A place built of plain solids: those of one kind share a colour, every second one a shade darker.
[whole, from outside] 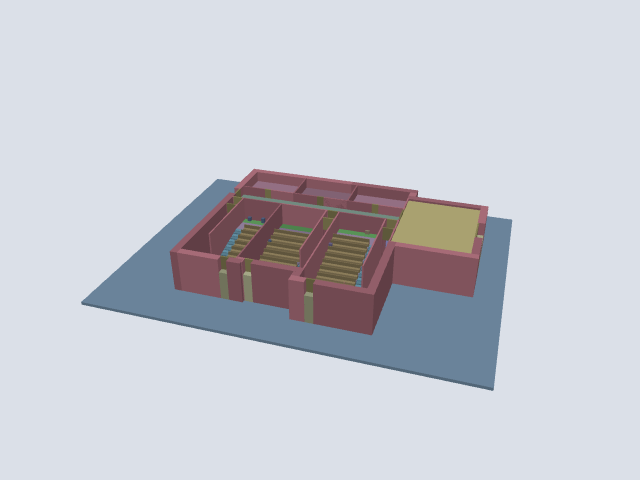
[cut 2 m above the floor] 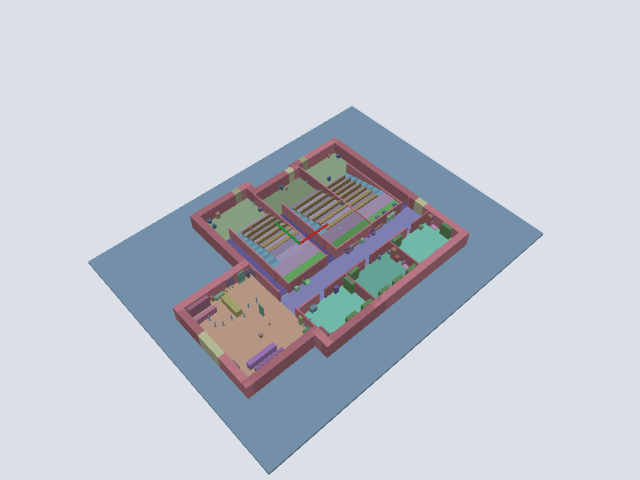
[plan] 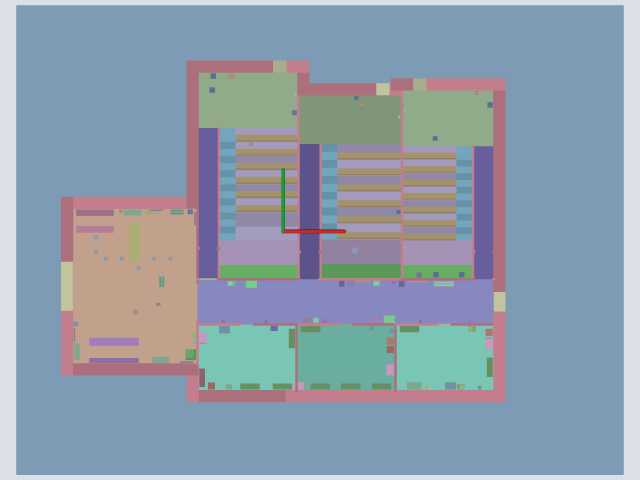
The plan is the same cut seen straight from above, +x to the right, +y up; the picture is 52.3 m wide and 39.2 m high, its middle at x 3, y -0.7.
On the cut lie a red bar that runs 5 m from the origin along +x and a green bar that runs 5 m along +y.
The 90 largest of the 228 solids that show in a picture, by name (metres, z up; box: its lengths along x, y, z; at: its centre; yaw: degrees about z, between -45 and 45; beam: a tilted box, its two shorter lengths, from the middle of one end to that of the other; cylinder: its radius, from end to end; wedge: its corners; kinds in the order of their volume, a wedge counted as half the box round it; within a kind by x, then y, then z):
{
 "wall_1": {"box": [1.0, 5.3, 5.68], "at": [-17.65, -9.12, 2.24]},
 "wall_2": {"box": [1.0, 5.3, 5.68], "at": [-17.65, 0.18, 2.24]},
 "wall_3": {"box": [11.25, 1.0, 5.68], "at": [-12.53, -11.27, 2.24]},
 "wall_4": {"box": [11.25, 1.0, 5.68], "at": [-12.53, 2.33, 2.24]},
 "wall_5": {"box": [1.0, 3.13, 5.68], "at": [-7.4, -12.39, 2.24]},
 "wall_6": {"box": [1.0, 12.07, 5.68], "at": [-7.4, 7.92, 2.24]},
 "wall_7": {"box": [0.2, 3.72, 5.68], "at": [-7.0, -9.11, 2.24]},
 "wall_8": {"box": [0.2, 6.28, 5.68], "at": [-7.0, -1.11, 2.24]},
 "wall_9": {"box": [0.2, 5.89, 5.68], "at": [-7.0, -1.06, 2.24]},
 "wall_10": {"box": [3.67, 0.2, 5.68], "at": [-5.27, -7.6, 2.24]},
 "wall_11": {"box": [0.2, 12.55, 5.68], "at": [-5.25, 2.27, 2.24]},
 "wall_12": {"box": [7.06, 1.0, 5.68], "at": [-4.37, 13.45, 2.24]},
 "wall_13": {"box": [9.89, 1.0, 5.68], "at": [-2.96, -13.45, 2.24]},
 "wall_14": {"box": [6.8, 0.2, 5.68], "at": [-2.05, -3.9, 2.24]},
 "wall_15": {"box": [6.9, 0.2, 5.68], "at": [-2.0, -3.9, 2.24]},
 "wall_16": {"box": [3.67, 0.2, 5.68], "at": [-0.65, -7.6, 2.24]},
 "wall_17": {"box": [0.2, 5.65, 5.68], "at": [1.08, -10.32, 2.24]},
 "wall_18": {"box": [7.13, 0.2, 5.68], "at": [1.08, -7.6, 2.24]},
 "wall_19": {"box": [1.89, 1.0, 5.68], "at": [1.21, 13.45, 2.24]},
 "wall_20": {"box": [0.2, 15.16, 5.68], "at": [1.25, 3.58, 2.24]},
 "wall_21": {"box": [1.0, 2.8, 5.68], "at": [1.65, 12.55, 2.24]},
 "wall_22": {"box": [3.67, 0.2, 5.68], "at": [2.82, -7.6, 2.24]},
 "wall_23": {"box": [0.2, 11.25, 5.68], "at": [3.05, 1.62, 2.24]},
 "wall_24": {"box": [6.44, 1.0, 5.68], "at": [4.37, 11.6, 2.24]},
 "wall_25": {"box": [9.89, 1.0, 5.68], "at": [5.12, -13.45, 2.24]},
 "wall_26": {"box": [6.95, 0.2, 5.68], "at": [6.33, -3.9, 2.24]},
 "wall_27": {"box": [3.67, 0.2, 5.68], "at": [7.43, -7.6, 2.24]},
 "wall_28": {"box": [0.2, 5.65, 5.68], "at": [9.17, -10.32, 2.24]},
 "wall_29": {"box": [1.12, 1.0, 5.68], "at": [9.24, 11.6, 2.24]},
 "wall_30": {"box": [0.2, 15.21, 5.68], "at": [9.7, 3.6, 2.24]},
 "wall_31": {"box": [0.2, 15.3, 5.68], "at": [9.7, 3.65, 2.24]},
 "wall_32": {"box": [1.81, 1.0, 5.68], "at": [9.7, 12.0, 2.24]},
 "wall_33": {"box": [3.67, 0.2, 5.68], "at": [10.9, -7.6, 2.24]},
 "wall_34": {"box": [6.1, 0.2, 5.68], "at": [12.65, -3.9, 2.24]},
 "wall_35": {"box": [9.89, 1.0, 5.68], "at": [13.21, -13.45, 2.24]},
 "wall_36": {"box": [6.45, 1.0, 5.68], "at": [14.93, 12.0, 2.24]},
 "wall_37": {"box": [0.2, 11.05, 5.68], "at": [15.5, 1.52, 2.24]},
 "wall_38": {"box": [3.67, 0.2, 5.68], "at": [15.52, -7.6, 2.24]},
 "wall_39": {"box": [3.67, 0.2, 5.68], "at": [15.52, -7.6, 2.24]},
 "wall_40": {"box": [1.0, 7.25, 5.68], "at": [17.65, -10.32, 2.24]},
 "wall_41": {"box": [1.0, 1.95, 5.68], "at": [17.65, -7.53, 2.24]},
 "wall_42": {"box": [1.0, 1.95, 5.68], "at": [17.65, -3.97, 2.24]},
 "wall_43": {"box": [1.0, 17.3, 5.68], "at": [17.65, 3.85, 2.24]},
 "ground_under_all_1": {"box": [49.6, 38.38, 0.4], "at": [3.0, -0.71, -0.75]},
 "step_screen_tier_1": {"box": [5.15, 1.15, 3.08], "at": [-1.32, -0.17, 0.94]},
 "step_screen_tier_2": {"box": [5.15, 1.15, 2.77], "at": [-1.32, 0.97, 0.79]},
 "step_screen_tier_3": {"box": [5.15, 1.15, 2.46], "at": [-1.32, 2.12, 0.63]},
 "step_screen_tier_4": {"box": [5.15, 1.15, 2.15], "at": [-1.32, 3.27, 0.47]},
 "step_screen_tier_5": {"box": [5.15, 1.15, 1.84], "at": [-1.32, 4.42, 0.32]},
 "step_screen_tier_6": {"box": [5.15, 1.15, 1.53], "at": [-1.32, 5.58, 0.17]},
 "step_screen_tier_7": {"box": [5.15, 1.15, 1.22], "at": [-1.32, 6.72, 0.01]},
 "step_screen_tier_8": {"box": [5.15, 1.15, 0.91], "at": [-1.32, 7.88, -0.14]},
 "step_screen_tier_9": {"box": [5.3, 1.3, 2.46], "at": [7.05, 0.0, 0.63]},
 "step_screen_tier_10": {"box": [5.3, 1.3, 2.15], "at": [7.05, 1.3, 0.47]},
 "step_screen_tier_11": {"box": [5.3, 1.3, 1.84], "at": [7.05, 2.6, 0.32]},
 "step_screen_tier_12": {"box": [5.3, 1.3, 1.53], "at": [7.05, 3.9, 0.17]},
 "step_screen_tier_13": {"box": [5.3, 1.3, 1.22], "at": [7.05, 5.2, 0.01]},
 "step_screen_tier_14": {"box": [5.3, 1.3, 0.91], "at": [7.05, 6.5, -0.14]},
 "step_screen_tier_15": {"box": [4.45, 1.1, 2.35], "at": [11.93, -0.2, 0.57]},
 "step_screen_tier_16": {"box": [4.45, 1.1, 2.1], "at": [11.93, 0.9, 0.45]},
 "step_screen_tier_17": {"box": [4.45, 1.1, 1.85], "at": [11.93, 2.0, 0.33]},
 "step_screen_tier_18": {"box": [4.45, 1.1, 1.6], "at": [11.93, 3.1, 0.2]},
 "step_screen_tier_19": {"box": [4.45, 1.1, 1.35], "at": [11.93, 4.2, 0.07]},
 "step_screen_tier_20": {"box": [4.45, 1.1, 1.1], "at": [11.93, 5.3, -0.05]},
 "step_screen_tier_21": {"box": [4.45, 1.1, 0.85], "at": [11.93, 6.4, -0.17]},
 "step_screen_head_1": {"box": [6.5, 2.0, 3.08], "at": [-2.0, -1.75, 0.94]},
 "step_screen_head_2": {"box": [6.65, 2.0, 2.46], "at": [6.38, -1.65, 0.63]},
 "step_screen_head_3": {"box": [5.8, 2.0, 2.35], "at": [12.6, -1.75, 0.57]},
 "floor_service_1": {"box": [8.09, 5.45, 0.6], "at": [-2.96, -10.32, -0.3]},
 "floor_service_2": {"box": [8.09, 5.45, 0.6], "at": [5.12, -10.32, -0.3]},
 "floor_service_3": {"box": [8.09, 5.45, 0.6], "at": [13.21, -10.32, -0.3]},
 "floor_lobby_1": {"box": [10.25, 12.8, 0.6], "at": [-12.12, -4.47, -0.3]},
 "floor_screen_front_1": {"box": [8.25, 4.6, 0.6], "at": [-2.88, 10.75, -0.3]},
 "floor_screen_front_2": {"box": [8.45, 4.05, 0.6], "at": [5.47, 9.18, -0.3]},
 "floor_screen_front_3": {"box": [7.55, 4.65, 0.6], "at": [13.47, 9.28, -0.3]},
 "step_screen_back_1": {"box": [6.5, 1.15, 3.08], "at": [-2.0, -3.32, 0.94]},
 "step_screen_back_2": {"box": [6.65, 1.25, 2.46], "at": [6.38, -3.27, 0.63]},
 "step_screen_back_3": {"box": [5.8, 1.15, 2.35], "at": [12.6, -3.32, 0.57]},
 "floor_spine_1": {"box": [24.25, 3.7, 0.6], "at": [5.12, -5.75, -0.3]},
 "ceil_service_1": {"box": [8.09, 5.45, 0.3], "at": [-2.96, -10.32, 3.4]},
 "ceil_service_2": {"box": [8.09, 5.45, 0.3], "at": [5.12, -10.32, 3.4]},
 "ceil_service_3": {"box": [8.09, 5.45, 0.3], "at": [13.21, -10.32, 3.4]},
 "ceil_lobby_1": {"box": [10.25, 12.8, 0.3], "at": [-12.12, -4.47, 4.65]},
 "floor_screen_passage_1": {"box": [1.75, 12.35, 0.6], "at": [-6.12, 2.27, -0.3]},
 "floor_screen_passage_2": {"box": [1.8, 11.05, 0.6], "at": [2.15, 1.62, -0.3]},
 "floor_screen_passage_3": {"box": [1.75, 10.85, 0.6], "at": [16.38, 1.52, -0.3]},
 "ceil_spine_1": {"box": [24.25, 3.7, 0.3], "at": [5.12, -5.75, 3.55]},
 "door_leaf_1": {"box": [0.97, 4.0, 3.87], "at": [-17.66, -4.47, 1.33]},
 "door_leaf_2": {"box": [1.1, 0.97, 3.87], "at": [-0.29, 13.46, 1.33]},
 "door_leaf_3": {"box": [0.97, 1.6, 3.87], "at": [17.66, -5.75, 1.33]}
}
